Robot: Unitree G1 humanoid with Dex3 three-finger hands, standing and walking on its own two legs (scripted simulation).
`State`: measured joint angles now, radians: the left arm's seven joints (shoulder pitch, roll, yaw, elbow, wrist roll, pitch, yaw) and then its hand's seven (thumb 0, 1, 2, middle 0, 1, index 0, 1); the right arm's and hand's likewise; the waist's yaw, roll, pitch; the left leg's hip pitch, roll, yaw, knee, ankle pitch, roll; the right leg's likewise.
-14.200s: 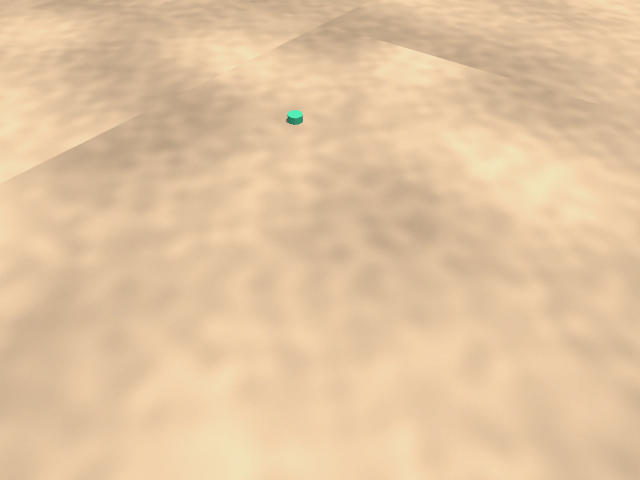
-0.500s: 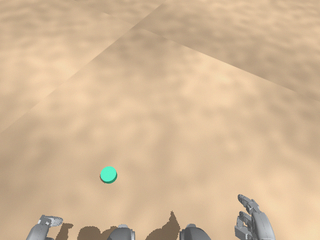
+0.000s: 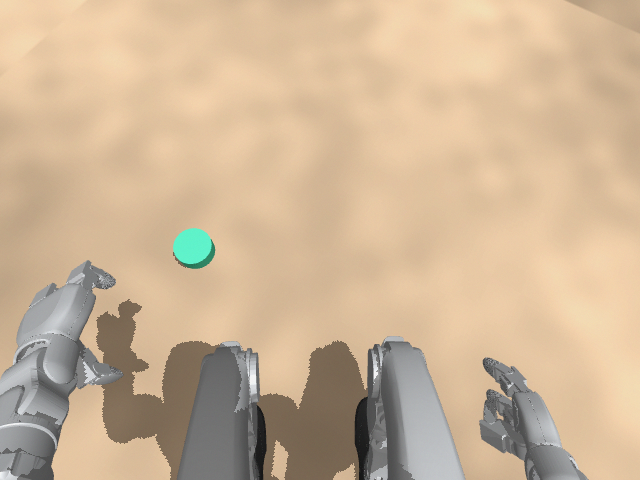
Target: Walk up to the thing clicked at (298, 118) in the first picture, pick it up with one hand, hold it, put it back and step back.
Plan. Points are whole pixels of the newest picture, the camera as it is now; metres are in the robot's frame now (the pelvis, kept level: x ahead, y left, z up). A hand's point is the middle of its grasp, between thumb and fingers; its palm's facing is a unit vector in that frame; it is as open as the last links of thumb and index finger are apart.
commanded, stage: rise first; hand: left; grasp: from above
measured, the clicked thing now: (194, 248) +0.54 +0.27 -0.50
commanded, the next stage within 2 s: none
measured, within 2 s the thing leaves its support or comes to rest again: neither
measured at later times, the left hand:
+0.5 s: hand (134, 279) +0.41 +0.31 -0.27, palm faces -0.46 -0.06 -0.89, open 14.1 cm
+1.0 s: hand (152, 262) +0.46 +0.31 -0.34, palm faces -0.46 -0.02 -0.89, open 14.0 cm
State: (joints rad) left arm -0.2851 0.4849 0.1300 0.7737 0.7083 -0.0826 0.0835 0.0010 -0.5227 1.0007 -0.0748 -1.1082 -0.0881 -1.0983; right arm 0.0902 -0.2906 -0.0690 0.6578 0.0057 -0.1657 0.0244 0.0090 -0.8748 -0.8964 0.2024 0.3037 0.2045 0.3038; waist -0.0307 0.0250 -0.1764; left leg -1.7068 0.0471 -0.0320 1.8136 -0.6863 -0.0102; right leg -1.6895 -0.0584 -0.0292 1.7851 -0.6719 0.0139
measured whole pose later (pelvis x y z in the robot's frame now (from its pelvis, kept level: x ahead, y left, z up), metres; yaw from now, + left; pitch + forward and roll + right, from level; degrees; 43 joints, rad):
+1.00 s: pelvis -0.03 +0.01 -0.18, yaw -6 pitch +34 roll -9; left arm -1.00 0.88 0.15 1.44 1.30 -0.28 0.31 0.00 -0.52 1.00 -0.07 -1.04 -0.09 -1.03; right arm 0.14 -0.27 0.07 0.73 -0.15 -0.01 0.13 0.00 -0.91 -0.91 0.20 0.30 0.21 0.30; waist -0.24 -0.02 -0.01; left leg -2.30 0.04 -0.14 2.40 -0.70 0.01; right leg -2.22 -0.04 -0.07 2.29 -0.66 0.04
